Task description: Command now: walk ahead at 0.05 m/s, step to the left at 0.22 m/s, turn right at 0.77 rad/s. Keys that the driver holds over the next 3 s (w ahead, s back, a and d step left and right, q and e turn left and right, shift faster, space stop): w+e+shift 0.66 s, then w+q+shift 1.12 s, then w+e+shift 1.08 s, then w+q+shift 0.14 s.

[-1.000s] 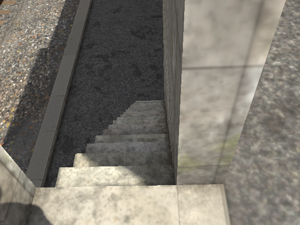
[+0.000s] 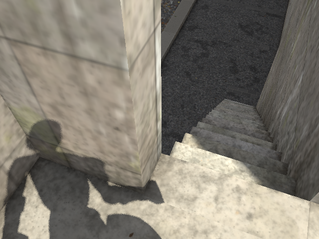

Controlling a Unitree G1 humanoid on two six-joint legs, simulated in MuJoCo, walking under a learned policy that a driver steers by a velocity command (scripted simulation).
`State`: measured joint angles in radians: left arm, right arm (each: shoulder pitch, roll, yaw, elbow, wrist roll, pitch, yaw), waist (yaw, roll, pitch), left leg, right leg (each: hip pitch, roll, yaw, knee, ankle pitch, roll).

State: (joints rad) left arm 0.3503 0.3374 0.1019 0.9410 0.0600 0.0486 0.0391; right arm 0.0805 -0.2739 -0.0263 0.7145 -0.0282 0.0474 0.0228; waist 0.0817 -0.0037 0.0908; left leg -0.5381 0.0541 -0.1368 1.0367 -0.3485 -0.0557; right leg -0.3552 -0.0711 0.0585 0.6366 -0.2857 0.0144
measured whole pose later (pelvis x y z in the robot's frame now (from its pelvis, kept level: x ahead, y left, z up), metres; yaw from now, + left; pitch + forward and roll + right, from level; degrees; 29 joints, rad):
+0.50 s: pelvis +0.01 +0.10 +0.02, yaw -27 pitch +1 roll -1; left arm -0.03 0.34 0.09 0.64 0.02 0.11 -0.12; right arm 0.36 -0.32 -0.08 0.81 -0.03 0.01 -0.06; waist -0.06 -0.02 0.09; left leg -0.20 0.22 0.29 0.50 -0.27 -0.06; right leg -0.51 -0.04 -0.03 0.96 -0.40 0.05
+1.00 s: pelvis -0.05 -0.07 +0.01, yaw -32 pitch +0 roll -2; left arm 0.27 0.22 0.01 0.79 0.04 0.05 0.00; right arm 0.26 -0.26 -0.08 0.94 -0.03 0.08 -0.04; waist 0.04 0.00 0.04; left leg -0.54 -0.03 0.10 1.03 -0.40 0.06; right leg -0.16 0.15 -0.22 0.39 -0.25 -0.18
